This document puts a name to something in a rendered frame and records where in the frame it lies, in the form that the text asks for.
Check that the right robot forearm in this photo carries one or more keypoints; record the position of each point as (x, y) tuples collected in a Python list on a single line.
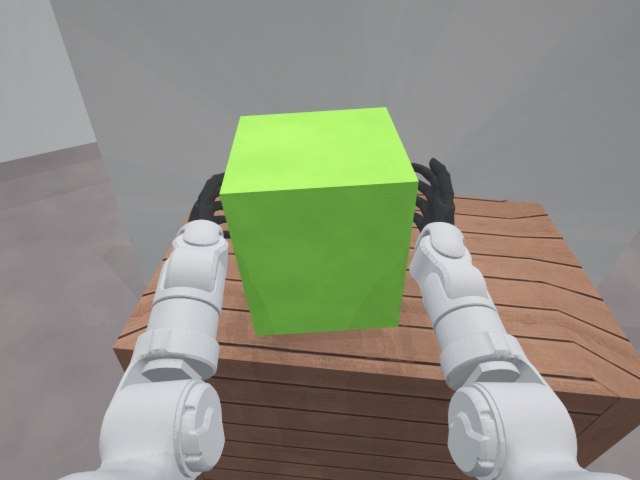
[(474, 343)]

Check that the pedestal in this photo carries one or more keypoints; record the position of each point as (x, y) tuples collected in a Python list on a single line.
[(372, 404)]

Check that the left robot forearm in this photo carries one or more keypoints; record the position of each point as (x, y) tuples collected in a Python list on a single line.
[(180, 340)]

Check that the robot left upper arm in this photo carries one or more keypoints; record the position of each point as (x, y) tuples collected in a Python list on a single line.
[(170, 430)]

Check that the carton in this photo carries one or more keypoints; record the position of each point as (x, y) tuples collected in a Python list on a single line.
[(320, 208)]

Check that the robot right upper arm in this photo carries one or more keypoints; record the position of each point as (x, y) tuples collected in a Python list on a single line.
[(514, 431)]

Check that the right robot hand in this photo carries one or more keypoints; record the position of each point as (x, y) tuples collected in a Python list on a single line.
[(439, 206)]

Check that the left robot hand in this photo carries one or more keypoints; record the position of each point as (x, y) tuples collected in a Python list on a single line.
[(205, 207)]

